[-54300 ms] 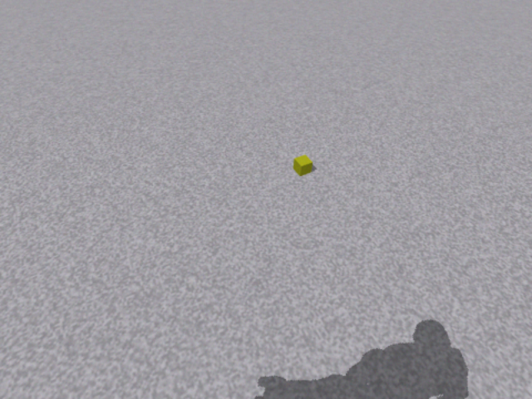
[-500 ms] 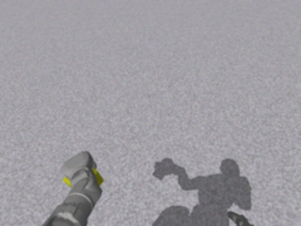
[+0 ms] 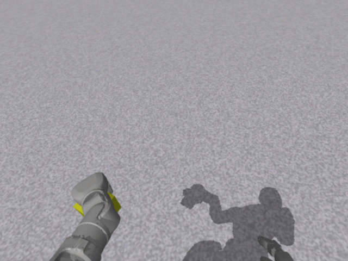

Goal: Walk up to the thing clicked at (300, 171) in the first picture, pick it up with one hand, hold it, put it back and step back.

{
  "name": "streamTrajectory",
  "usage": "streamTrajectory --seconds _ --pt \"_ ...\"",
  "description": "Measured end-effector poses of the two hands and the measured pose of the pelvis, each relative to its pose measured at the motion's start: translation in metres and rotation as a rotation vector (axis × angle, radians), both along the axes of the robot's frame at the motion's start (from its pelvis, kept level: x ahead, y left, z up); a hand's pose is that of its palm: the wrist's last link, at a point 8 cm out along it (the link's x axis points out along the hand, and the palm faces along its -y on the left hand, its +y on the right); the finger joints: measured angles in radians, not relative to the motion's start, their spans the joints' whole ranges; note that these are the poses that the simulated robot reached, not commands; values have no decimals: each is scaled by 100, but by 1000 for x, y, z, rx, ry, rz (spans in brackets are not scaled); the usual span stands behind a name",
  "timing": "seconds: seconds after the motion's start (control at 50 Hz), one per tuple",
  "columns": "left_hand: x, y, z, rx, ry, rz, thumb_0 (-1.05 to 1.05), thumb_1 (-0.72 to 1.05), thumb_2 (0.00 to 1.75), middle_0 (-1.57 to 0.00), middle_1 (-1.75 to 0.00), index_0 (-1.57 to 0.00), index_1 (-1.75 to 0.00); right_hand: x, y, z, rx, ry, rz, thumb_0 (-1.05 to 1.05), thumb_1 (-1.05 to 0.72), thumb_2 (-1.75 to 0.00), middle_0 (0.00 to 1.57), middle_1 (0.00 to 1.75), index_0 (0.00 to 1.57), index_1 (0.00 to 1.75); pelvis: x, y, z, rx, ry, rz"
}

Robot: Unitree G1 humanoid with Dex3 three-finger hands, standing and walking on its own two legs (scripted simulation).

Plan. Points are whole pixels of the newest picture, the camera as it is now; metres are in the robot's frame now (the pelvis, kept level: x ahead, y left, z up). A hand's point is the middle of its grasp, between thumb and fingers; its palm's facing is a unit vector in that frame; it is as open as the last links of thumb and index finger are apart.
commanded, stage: hold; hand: left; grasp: from above
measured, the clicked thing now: (98, 206) +0.31 +0.23 -0.08
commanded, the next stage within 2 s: crouch in 0.88 s
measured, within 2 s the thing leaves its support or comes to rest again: neither
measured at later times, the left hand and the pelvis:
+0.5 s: hand (100, 197) +0.31 +0.20 -0.03, palm faces -0.31 -0.34 -0.89, open 8.6 cm; pelvis +0.01 +0.00 +0.00, yaw +0 degrees
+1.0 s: hand (101, 200) +0.30 +0.20 -0.03, palm faces -0.31 -0.34 -0.89, open 8.6 cm; pelvis +0.00 +0.00 +0.00, yaw +0 degrees
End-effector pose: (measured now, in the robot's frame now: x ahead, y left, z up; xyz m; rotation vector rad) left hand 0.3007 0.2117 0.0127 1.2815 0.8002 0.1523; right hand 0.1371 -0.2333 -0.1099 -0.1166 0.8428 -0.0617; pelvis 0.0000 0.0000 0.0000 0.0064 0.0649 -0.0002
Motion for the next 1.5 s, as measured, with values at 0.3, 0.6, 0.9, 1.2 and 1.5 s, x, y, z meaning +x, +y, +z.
streamTrajectory --seconds 0.3,0.6,0.9,1.2,1.5 --pt "5 2 12 -7 -1 33 2 4 60 -49 -77 -77 -82 20 5 7 4 -43 29 2 -90 -90 20 30 20 30 6 1 2 -2 -9 3" --pt "10 -1 20 -8 8 54 1 4 58 -51 -75 -79 -80 29 9 11 11 -68 48 2 -90 -90 20 30 20 30 7 0 3 -1 -11 3" --pt "4 -3 12 -8 27 65 1 4 57 -52 -73 -80 -78 20 5 9 5 -50 43 2 -90 -91 20 30 20 30 4 -1 3 0 -9 2" --pt "-1 -3 -12 29 61 25 -1 6 47 -61 -61 -90 -68 10 4 9 -15 -43 38 2 -87 -90 20 30 20 30 -2 1 1 -1 2 5" --pt "20 -8 -132 101 44 -14 2 4 44 -64 -56 -102 -52 -76 -28 -61 -130 209 -29 1 -87 -90 20 30 20 30 -28 2 -65 -15 251 -2"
